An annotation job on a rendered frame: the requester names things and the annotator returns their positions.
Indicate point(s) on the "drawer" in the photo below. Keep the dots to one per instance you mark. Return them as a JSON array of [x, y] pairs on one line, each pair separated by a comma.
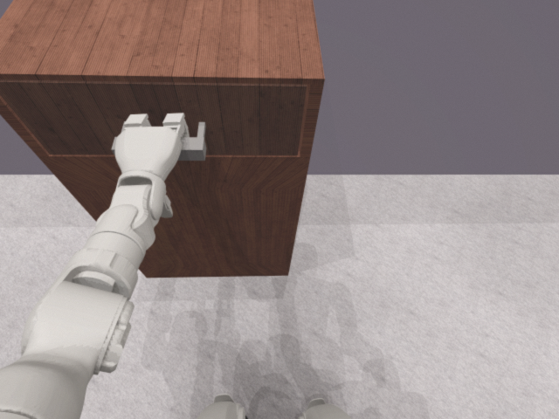
[[83, 117]]

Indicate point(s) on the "handle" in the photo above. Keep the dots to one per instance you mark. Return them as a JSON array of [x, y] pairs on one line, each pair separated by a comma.
[[193, 149]]

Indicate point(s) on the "robot left forearm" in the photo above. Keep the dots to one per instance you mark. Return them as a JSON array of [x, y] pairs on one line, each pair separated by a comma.
[[111, 257]]

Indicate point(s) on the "cabinet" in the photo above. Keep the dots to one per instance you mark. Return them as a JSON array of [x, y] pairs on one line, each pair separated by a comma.
[[233, 215]]

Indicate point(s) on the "robot left upper arm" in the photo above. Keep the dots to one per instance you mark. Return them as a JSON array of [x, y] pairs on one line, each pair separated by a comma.
[[80, 332]]

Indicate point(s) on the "left robot hand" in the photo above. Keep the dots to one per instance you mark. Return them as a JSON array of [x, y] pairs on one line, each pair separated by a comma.
[[152, 149]]

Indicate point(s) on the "robot shin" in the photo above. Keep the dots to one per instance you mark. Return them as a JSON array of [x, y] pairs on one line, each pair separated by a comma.
[[223, 398], [315, 402]]

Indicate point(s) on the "left robot shin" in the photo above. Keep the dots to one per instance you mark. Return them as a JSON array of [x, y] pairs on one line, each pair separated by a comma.
[[223, 398]]

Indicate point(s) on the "right robot shin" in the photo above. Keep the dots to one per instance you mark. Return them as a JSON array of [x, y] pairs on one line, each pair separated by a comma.
[[315, 402]]

